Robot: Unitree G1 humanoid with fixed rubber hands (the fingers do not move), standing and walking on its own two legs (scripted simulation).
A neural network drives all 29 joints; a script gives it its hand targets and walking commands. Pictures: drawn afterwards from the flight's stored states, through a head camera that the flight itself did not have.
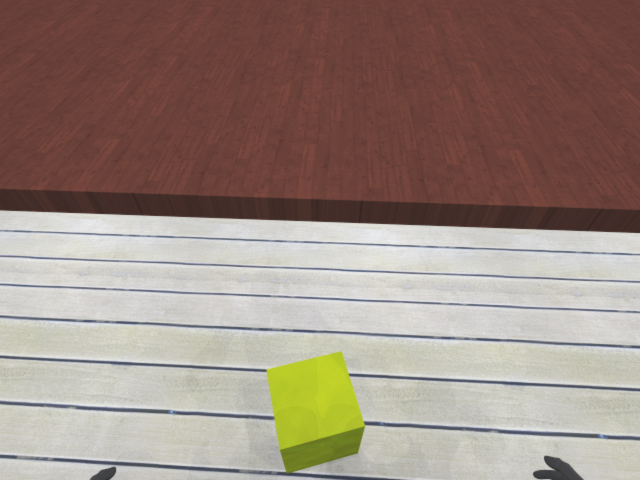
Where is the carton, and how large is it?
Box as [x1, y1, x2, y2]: [266, 351, 364, 473]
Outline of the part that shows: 341,351 266,369 279,447 287,473 356,453 358,450 364,424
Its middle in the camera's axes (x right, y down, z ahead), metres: -0.01 +0.50 +1.08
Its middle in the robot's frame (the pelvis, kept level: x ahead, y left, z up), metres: +0.42 +0.03 -0.66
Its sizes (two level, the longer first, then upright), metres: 0.210 0.200 0.250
